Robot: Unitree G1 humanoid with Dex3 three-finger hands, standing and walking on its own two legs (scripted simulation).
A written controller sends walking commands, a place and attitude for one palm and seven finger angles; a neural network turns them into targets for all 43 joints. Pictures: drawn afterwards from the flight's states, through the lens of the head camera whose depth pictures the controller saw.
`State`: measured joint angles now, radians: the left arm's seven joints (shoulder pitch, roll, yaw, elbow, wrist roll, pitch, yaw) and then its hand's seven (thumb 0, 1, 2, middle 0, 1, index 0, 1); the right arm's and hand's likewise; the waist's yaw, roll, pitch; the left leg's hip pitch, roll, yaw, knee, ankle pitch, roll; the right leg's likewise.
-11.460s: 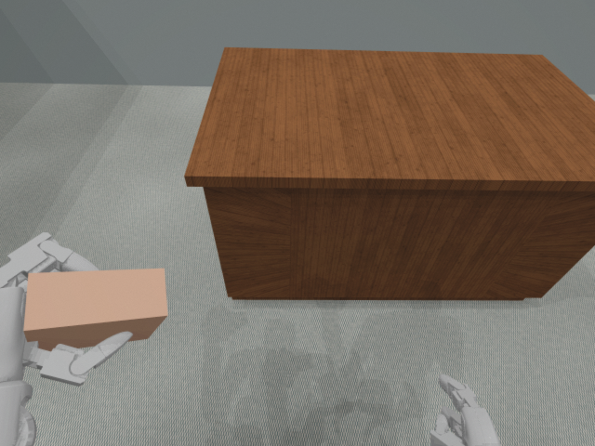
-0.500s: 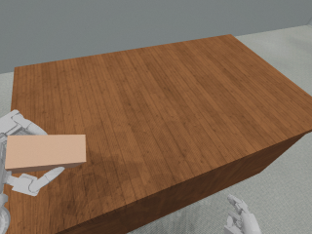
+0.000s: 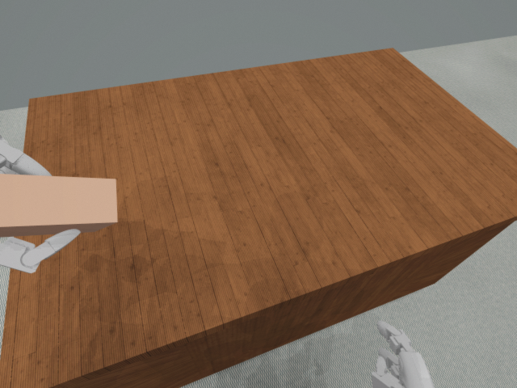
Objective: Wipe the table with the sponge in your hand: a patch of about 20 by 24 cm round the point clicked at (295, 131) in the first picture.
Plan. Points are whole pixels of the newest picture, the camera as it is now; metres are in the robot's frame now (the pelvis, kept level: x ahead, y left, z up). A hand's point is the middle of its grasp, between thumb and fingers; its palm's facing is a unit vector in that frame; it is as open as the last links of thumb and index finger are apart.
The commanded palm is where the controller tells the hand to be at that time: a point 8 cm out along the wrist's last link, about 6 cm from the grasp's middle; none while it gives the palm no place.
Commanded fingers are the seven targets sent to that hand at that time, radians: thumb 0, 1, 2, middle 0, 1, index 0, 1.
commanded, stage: come to a stop and stand still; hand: left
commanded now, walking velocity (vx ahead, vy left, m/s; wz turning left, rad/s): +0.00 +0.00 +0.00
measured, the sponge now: (68, 208) +0.26 +0.26 +0.17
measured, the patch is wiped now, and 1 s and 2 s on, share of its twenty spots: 0.00 0.00 0.00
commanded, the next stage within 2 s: look again from close up in 0.54 s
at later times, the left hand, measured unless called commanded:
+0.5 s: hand (44, 222) +0.24 +0.27 +0.17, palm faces +0.39 -0.84 -0.37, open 9.4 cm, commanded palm +0.18 +0.31 +0.18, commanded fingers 0.00 0.10 1.30 -1.20 -1.60 -1.20 -1.60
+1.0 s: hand (46, 247) +0.22 +0.27 +0.15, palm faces +0.38 -0.84 -0.39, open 9.4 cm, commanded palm +0.16 +0.30 +0.18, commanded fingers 0.00 0.10 1.30 -1.20 -1.60 -1.20 -1.60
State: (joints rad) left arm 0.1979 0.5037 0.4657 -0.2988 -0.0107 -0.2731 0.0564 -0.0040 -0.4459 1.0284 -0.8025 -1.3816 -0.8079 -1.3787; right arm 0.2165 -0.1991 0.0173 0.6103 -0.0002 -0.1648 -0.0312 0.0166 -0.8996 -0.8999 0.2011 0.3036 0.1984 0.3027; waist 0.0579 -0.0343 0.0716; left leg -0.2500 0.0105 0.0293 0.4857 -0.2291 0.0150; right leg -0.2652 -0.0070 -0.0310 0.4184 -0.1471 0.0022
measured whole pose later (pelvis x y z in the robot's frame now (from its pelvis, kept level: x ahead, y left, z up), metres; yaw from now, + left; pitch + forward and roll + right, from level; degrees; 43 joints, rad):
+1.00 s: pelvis +0.00 +0.02 +0.00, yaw +0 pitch -2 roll -1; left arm 0.42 0.37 0.36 -0.42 -0.02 -0.24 0.08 0.00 -0.44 1.03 -0.80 -1.39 -0.80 -1.39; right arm 0.23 -0.19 0.03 0.59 0.01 -0.14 -0.03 0.02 -0.90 -0.90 0.20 0.30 0.20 0.30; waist 0.02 -0.03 0.05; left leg -0.22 -0.01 0.04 0.47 -0.23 0.04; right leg -0.22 -0.02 -0.02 0.38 -0.13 0.03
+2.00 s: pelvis -0.01 +0.01 +0.00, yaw +3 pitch +0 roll +0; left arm 0.40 0.41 0.40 -0.42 -0.10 -0.23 0.08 0.00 -0.45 1.03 -0.80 -1.39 -0.80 -1.39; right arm 0.15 -0.18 0.02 0.57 0.03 -0.15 0.00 0.02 -0.90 -0.90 0.20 0.30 0.20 0.30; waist 0.04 -0.04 0.05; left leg -0.25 -0.04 0.00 0.44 -0.19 0.03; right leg -0.29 -0.05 -0.03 0.45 -0.16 0.02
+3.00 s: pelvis -0.01 +0.00 -0.01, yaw +2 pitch -2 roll +0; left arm 0.19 0.48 0.43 -0.34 -0.07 -0.04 0.00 0.00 -0.45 1.03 -0.80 -1.39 -0.80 -1.39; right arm 0.19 -0.25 0.06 0.61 0.00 -0.17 -0.01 0.02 -0.90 -0.90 0.20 0.30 0.20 0.30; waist 0.06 0.02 0.03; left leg -0.25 -0.02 0.02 0.54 -0.25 0.01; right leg -0.29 -0.02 -0.01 0.54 -0.21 0.00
